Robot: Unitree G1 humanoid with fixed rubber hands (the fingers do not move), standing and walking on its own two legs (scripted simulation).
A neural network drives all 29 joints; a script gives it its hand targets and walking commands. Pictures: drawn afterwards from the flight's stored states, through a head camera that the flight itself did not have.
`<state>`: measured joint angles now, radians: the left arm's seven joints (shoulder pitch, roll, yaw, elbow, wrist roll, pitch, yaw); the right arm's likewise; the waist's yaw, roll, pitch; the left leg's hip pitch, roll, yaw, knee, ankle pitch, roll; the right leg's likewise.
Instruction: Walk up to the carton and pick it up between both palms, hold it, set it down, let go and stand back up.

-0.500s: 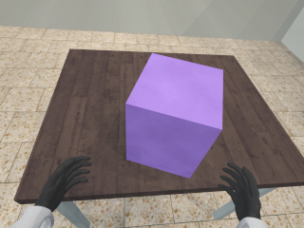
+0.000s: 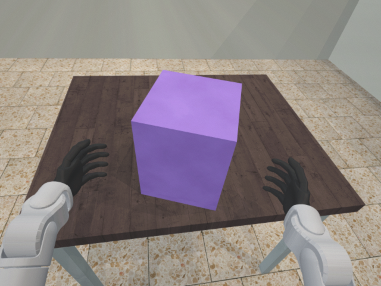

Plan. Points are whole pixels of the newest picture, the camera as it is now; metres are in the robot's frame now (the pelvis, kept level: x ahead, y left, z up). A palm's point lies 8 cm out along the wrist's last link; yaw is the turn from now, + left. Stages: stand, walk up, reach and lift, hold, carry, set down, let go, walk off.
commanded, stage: reach and lift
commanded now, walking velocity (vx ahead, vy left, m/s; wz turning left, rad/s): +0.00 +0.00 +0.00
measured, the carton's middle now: (189, 141) +0.45 +0.03 +0.06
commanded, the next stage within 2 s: none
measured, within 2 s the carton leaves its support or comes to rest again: neither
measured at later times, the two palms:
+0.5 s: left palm (93, 126) +0.38 +0.23 +0.16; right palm (290, 158) +0.33 -0.17 +0.15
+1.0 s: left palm (90, 95) +0.43 +0.24 +0.19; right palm (287, 128) +0.38 -0.17 +0.18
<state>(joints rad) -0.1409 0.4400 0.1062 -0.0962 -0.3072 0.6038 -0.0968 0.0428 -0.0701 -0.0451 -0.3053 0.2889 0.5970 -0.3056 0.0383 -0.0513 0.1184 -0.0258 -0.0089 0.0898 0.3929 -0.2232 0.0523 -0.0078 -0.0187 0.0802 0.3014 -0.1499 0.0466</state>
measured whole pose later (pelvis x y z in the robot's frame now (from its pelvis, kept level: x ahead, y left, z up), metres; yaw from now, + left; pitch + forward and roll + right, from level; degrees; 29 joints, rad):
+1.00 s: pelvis +0.02 +0.00 +0.00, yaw +2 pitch +0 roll -3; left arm -0.75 0.56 0.10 0.27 -0.31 0.76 -0.09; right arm -0.55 -0.18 -0.03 0.08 0.41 0.58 -0.33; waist -0.11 -0.05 0.04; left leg -0.21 0.00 0.05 0.48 -0.27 0.05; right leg -0.14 -0.01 0.04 0.31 -0.17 0.05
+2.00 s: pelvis +0.00 -0.03 -0.01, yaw +5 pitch +10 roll -2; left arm -1.02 0.44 -0.09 1.21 -0.28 0.11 -0.05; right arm -0.78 0.05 -0.14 0.80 0.17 0.19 -0.33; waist -0.18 -0.07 -0.11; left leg -0.47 0.02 -0.03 0.53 -0.23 0.01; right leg -0.40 0.02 -0.04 0.41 -0.17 0.01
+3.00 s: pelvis +0.01 -0.01 -0.01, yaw +5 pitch +10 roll -3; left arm -1.03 0.25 0.20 1.16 0.09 0.07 -0.08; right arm -0.81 0.18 -0.42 0.87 -0.15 -0.02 -0.27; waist -0.14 -0.08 -0.08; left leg -0.46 0.00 -0.01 0.51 -0.22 0.03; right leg -0.37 -0.01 -0.03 0.34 -0.15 0.04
